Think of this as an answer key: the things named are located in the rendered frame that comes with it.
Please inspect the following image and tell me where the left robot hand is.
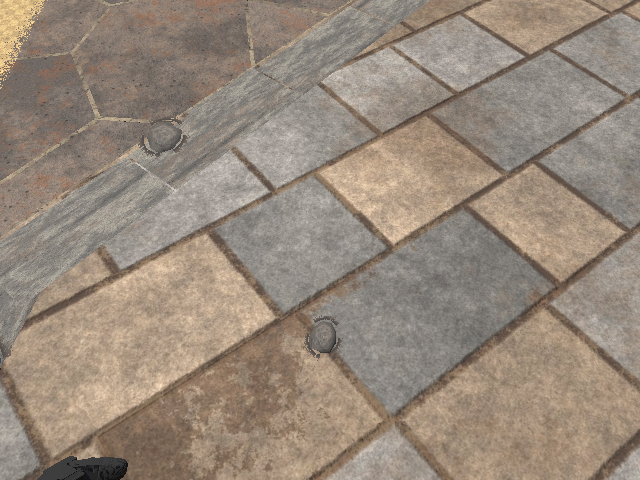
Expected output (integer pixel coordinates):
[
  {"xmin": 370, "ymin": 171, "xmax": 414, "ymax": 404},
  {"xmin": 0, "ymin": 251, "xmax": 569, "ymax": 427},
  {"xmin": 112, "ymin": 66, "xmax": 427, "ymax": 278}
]
[{"xmin": 37, "ymin": 456, "xmax": 128, "ymax": 480}]

